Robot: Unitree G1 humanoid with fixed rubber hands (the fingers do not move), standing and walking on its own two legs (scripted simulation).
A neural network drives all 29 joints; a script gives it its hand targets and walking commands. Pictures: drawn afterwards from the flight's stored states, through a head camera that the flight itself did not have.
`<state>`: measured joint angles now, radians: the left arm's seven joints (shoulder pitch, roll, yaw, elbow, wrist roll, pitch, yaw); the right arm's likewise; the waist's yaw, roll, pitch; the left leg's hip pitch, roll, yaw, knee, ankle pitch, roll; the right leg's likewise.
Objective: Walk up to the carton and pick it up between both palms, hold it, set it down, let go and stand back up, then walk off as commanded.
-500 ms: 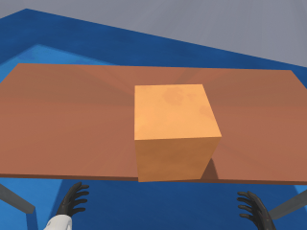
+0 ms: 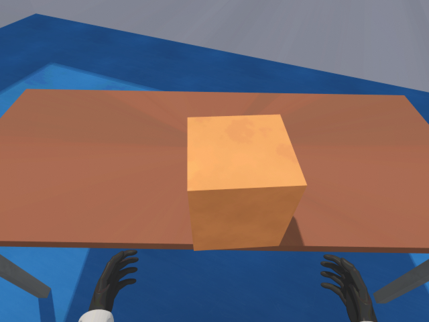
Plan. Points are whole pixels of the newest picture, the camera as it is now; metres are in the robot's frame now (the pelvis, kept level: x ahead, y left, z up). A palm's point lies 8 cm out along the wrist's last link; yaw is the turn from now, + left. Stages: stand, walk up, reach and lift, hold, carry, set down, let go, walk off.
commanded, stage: reach and lift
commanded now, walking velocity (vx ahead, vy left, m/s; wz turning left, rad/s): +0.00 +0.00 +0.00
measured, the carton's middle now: (235, 184) +0.41 -0.02 -0.02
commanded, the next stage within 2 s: none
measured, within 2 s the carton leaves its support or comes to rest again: neither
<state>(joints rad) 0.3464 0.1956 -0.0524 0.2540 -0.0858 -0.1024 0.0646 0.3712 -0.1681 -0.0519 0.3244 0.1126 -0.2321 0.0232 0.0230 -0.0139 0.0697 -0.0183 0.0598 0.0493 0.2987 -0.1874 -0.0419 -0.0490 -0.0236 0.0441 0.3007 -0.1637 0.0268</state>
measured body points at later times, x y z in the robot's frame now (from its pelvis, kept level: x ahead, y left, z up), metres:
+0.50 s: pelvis +0.01 +0.00 +0.00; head +0.00 +0.01 +0.45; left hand +0.22 +0.20 +0.00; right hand +0.22 -0.21 +0.00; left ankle -0.01 +0.14 -0.75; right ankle +0.01 -0.14 -0.75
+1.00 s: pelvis +0.01 +0.00 +0.00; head +0.01 -0.01 +0.45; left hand +0.30 +0.20 +0.08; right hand +0.30 -0.21 +0.07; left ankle -0.01 +0.14 -0.75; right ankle +0.01 -0.14 -0.75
